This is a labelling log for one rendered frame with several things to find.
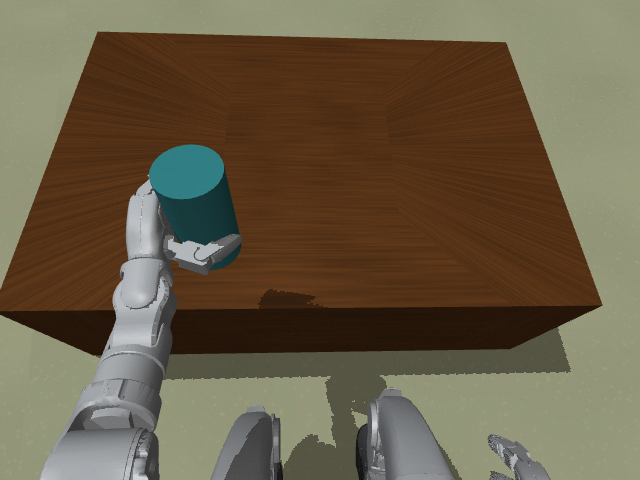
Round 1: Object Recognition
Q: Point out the left robot hand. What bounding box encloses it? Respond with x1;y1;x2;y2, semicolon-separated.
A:
126;174;242;275

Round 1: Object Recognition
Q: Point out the right robot hand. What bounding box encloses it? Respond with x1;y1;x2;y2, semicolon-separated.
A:
488;434;551;480

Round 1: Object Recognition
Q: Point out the left robot arm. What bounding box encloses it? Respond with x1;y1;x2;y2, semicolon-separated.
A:
38;257;177;480

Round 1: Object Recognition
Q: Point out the can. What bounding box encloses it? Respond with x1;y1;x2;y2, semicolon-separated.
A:
149;144;241;270

